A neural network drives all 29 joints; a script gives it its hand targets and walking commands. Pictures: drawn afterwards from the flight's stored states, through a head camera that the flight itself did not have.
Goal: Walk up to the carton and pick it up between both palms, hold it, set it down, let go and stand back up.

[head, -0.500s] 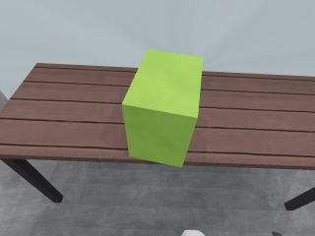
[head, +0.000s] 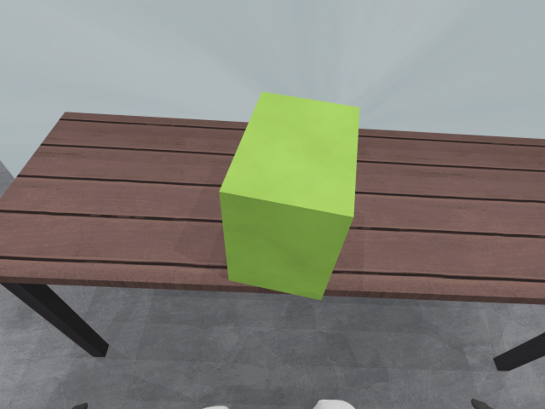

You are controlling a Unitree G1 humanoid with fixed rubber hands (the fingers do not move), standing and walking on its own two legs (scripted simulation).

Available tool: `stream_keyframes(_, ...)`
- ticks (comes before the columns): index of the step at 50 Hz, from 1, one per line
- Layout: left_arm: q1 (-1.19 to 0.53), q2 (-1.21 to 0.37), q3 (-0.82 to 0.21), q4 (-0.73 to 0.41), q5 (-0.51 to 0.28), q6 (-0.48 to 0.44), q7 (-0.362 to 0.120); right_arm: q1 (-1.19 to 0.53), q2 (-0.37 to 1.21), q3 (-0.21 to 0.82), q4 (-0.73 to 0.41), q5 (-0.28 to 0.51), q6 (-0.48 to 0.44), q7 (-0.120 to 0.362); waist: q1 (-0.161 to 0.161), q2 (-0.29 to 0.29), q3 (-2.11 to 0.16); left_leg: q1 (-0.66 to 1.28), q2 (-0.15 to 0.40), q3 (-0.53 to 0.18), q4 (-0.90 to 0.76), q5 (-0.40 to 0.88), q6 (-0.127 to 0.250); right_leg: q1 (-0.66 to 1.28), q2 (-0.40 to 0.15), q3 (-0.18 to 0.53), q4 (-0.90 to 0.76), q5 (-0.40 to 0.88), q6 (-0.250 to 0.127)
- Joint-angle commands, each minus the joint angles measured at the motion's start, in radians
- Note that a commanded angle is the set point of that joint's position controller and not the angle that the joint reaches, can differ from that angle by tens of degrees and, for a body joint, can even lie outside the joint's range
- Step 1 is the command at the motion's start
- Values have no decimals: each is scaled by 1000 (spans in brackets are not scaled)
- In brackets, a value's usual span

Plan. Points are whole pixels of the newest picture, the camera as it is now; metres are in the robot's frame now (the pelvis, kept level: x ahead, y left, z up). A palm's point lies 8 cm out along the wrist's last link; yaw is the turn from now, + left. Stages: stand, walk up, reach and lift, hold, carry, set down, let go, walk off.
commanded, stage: walk up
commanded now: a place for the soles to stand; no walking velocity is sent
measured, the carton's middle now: (291, 196) +0.47 -0.02 +0.02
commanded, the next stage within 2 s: none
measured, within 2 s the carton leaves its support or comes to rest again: neither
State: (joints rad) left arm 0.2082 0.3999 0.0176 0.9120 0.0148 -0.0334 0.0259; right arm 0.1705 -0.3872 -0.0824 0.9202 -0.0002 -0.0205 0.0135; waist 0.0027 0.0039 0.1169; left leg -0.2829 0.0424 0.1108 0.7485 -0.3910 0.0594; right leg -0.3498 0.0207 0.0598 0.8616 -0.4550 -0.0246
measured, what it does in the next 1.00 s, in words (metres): steps on the spot: right foot, then right foot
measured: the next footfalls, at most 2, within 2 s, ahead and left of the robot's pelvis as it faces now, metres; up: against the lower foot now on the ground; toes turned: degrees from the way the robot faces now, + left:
right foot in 0.18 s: +0.09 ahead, -0.16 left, +0.00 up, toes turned +3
right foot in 0.64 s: +0.10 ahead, -0.16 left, +0.00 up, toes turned +3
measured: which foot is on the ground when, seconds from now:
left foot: down 0.00-1.00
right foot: up 0.00-0.16, down 0.18-0.40, up 0.42-0.62, down 0.64-0.88, up 0.90-1.00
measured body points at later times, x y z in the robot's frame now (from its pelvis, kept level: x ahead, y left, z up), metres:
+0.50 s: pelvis +0.01 -0.01 +0.00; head +0.03 +0.00 +0.45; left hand +0.10 +0.31 -0.12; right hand +0.11 -0.33 -0.10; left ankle +0.02 +0.08 -0.72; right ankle +0.04 -0.16 -0.70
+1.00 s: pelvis +0.03 -0.01 +0.00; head +0.04 +0.01 +0.45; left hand +0.12 +0.31 -0.12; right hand +0.13 -0.33 -0.10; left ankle +0.04 +0.08 -0.72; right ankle +0.05 -0.16 -0.69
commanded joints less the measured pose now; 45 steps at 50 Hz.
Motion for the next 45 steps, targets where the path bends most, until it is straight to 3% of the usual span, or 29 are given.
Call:
stream_keyframes(1, 14, 210, 55, -12, 2, -16, 1, -3, -260, -51, -60, -20, -36, -14, -43, 121, -49, 131, 276, -306, -394, 213, 72, -152, -27, -9, 15, -16, -1)
stream_keyframes(4, 5, 194, 49, -19, 2, -27, 6, -14, -259, -48, -66, -15, -27, -13, -31, 132, -95, 143, 274, -255, -295, 447, 104, -73, -35, -73, -107, -18, -10)
stream_keyframes(6, 63, 183, 49, 4, 0, -43, 10, -78, -251, -40, -80, -6, -16, -9, 20, 105, -118, 70, 221, -163, -176, 495, 82, 81, -21, -102, -311, 176, -23)
stream_keyframes(7, 93, 200, 57, 17, 5, -53, 15, -83, -229, -33, -87, 0, -11, -8, 28, 65, -145, 39, 179, -129, -84, 480, 45, 145, -17, -41, -354, 319, -36)
stream_keyframes(8, 122, 247, 70, 21, 13, -62, 22, -81, -200, -27, -104, 8, -9, -7, 31, -32, -187, -38, 125, -86, 35, 411, 3, 225, -90, 124, -356, 433, -75)
stream_keyframes(9, 116, 296, 76, 6, 23, -72, 26, -83, -168, -18, -121, 11, -4, -3, 26, -124, -195, -157, 45, -69, 131, 201, -42, 263, -235, 406, -405, 465, -152)
stream_keyframes(10, 91, 309, 73, -10, 23, -72, 26, -66, -175, -20, -112, 6, 8, -1, 15, -142, -191, -217, -8, -124, 158, -246, -48, 266, -321, 535, -421, 477, -242)
stream_keyframes(11, 72, 339, 82, -10, 22, -67, 23, -73, -201, -29, -100, -3, 15, -3, 18, -149, -164, -202, -3, -164, 207, -323, -43, 179, -344, 553, -428, 359, -294)
stream_keyframes(13, 53, 328, 82, -25, 22, -58, 24, -69, -212, -40, -93, -12, 10, 7, 14, -167, -105, -222, 10, -160, 147, -288, -38, 156, -301, 505, -433, 215, -261)
stream_keyframes(15, 28, 309, 77, -30, 21, -53, 23, -48, -210, -44, -68, -14, 1, 11, 2, -173, -100, -143, 9, -140, 16, -196, -31, 105, -263, 454, -428, 228, -215)
stream_keyframes(17, -42, 278, 62, -50, 13, -41, 16, 30, -200, -49, -39, -18, -12, 10, -61, -133, -123, 83, -2, -120, -204, -47, -16, -46, -200, 330, -351, 233, -149)
stream_keyframes(18, -86, 224, 43, -67, 5, -36, 13, 100, -230, -61, -15, -30, -20, 2, -104, -25, -137, 231, 77, -251, -344, -62, 8, -189, -125, 215, -199, 277, -77)
stream_keyframes(19, -92, 150, 25, -74, -6, -34, 11, 121, -305, -75, -10, -41, -31, -6, -119, 185, -121, 281, 266, -480, -483, -115, 43, -319, 30, 49, 30, 147, -9)
stream_keyframes(20, -73, 202, 38, -62, 2, -26, 20, 74, -322, -73, -29, -33, -34, -10, -88, 104, -79, 232, 388, -553, -502, -75, 95, -341, 23, 2, 80, -78, 8)
stream_keyframes(21, -48, 238, 46, -47, 5, -20, 18, 48, -318, -72, -34, -28, -34, -8, -68, 37, -52, 174, 391, -531, -498, -103, 118, -303, -5, 30, 111, -81, 2)
stream_keyframes(23, -10, 235, 55, -39, 1, -23, 4, 3, -289, -64, -46, -23, -35, -8, -43, 74, 0, 120, 333, -425, -477, -29, 108, -245, -28, 10, 97, -46, -9)
stream_keyframes(27, 15, 207, 53, -29, 4, -36, -2, -4, -271, -54, -64, -22, -30, -3, -33, 141, -50, 130, 287, -273, -336, 346, 131, -105, -37, -73, -69, -56, -8)
stream_keyframes(29, 62, 190, 53, -12, 3, -50, 2, -52, -261, -48, -80, -12, -19, 1, 9, 121, -99, 94, 234, -176, -205, 469, 101, 43, -17, -115, -263, 108, -21)
stream_keyframes(30, 102, 199, 57, 4, 5, -60, 7, -74, -241, -42, -90, -6, -12, 1, 30, 77, -123, 60, 187, -130, -105, 478, 61, 120, -8, -74, -352, 270, -32)
stream_keyframes(31, 142, 246, 73, 14, 12, -69, 16, -85, -210, -34, -110, 5, -10, -1, 41, -27, -166, -18, 125, -78, 45, 455, 10, 216, -63, 79, -360, 426, -67)
stream_keyframes(32, 160, 308, 84, 6, 21, -77, 23, -92, -171, -24, -137, 10, -8, 1, 44, -154, -184, -166, 34, -49, 188, 255, -43, 292, -220, 391, -405, 520, -141)
stream_keyframes(33, 135, 314, 79, -12, 21, -78, 25, -68, -164, -19, -132, 6, 5, 0, 24, -157, -195, -261, -19, -118, 197, -212, -49, 340, -316, 554, -429, 558, -229)
stream_keyframes(34, 120, 342, 87, -12, 17, -71, 22, -81, -198, -31, -118, -3, 16, -3, 30, -144, -166, -246, -14, -164, 253, -335, -46, 243, -350, 570, -431, 441, -297)
stream_keyframes(39, 45, 296, 75, -39, 17, -56, 24, -51, -203, -42, -77, -10, 2, 7, 3, -173, -105, -134, 10, -135, 22, -188, -35, 114, -263, 422, -395, 453, -215)
stream_keyframes(41, -37, 280, 63, -60, 8, -43, 18, 37, -192, -47, -44, -16, -12, 5, -67, -142, -128, 89, -4, -109, -212, -21, -17, -29, -200, 305, -310, 396, -153)
stream_keyframes(42, -75, 224, 43, -76, -1, -37, 15, 103, -226, -61, -17, -28, -21, -3, -105, -35, -141, 236, 71, -236, -348, -2, 10, -166, -127, 198, -161, 395, -78)
stream_keyframes(43, -75, 141, 22, -85, -14, -35, 15, 126, -305, -76, -9, -43, -31, -10, -113, 195, -128, 289, 260, -448, -469, -4, 47, -288, 16, 49, 61, 209, -8)
stream_keyframes(44, -58, 190, 36, -68, -4, -24, 24, 69, -321, -72, -31, -32, -34, -15, -85, 120, -92, 241, 390, -546, -496, -16, 103, -327, 28, -3, 100, -94, 11)
stream_keyframes(45, -39, 240, 47, -50, 3, -16, 21, 44, -319, -71, -33, -26, -32, -11, -70, 43, -55, 163, 397, -531, -506, -114, 131, -291, -4, 33, 137, -98, 4)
